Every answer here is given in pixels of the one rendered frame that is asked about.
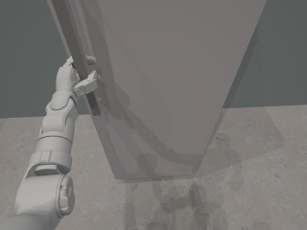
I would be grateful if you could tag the handle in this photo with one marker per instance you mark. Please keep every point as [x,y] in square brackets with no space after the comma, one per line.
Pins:
[73,40]

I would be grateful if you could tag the left robot upper arm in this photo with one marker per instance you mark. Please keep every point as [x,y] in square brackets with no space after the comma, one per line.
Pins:
[42,202]

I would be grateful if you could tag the left robot hand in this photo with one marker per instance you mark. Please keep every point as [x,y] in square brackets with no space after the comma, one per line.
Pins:
[68,80]

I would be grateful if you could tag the fridge door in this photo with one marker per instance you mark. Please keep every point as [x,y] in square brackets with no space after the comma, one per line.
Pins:
[166,68]

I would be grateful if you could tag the robot left forearm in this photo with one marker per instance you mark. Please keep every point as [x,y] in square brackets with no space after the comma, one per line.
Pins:
[54,143]

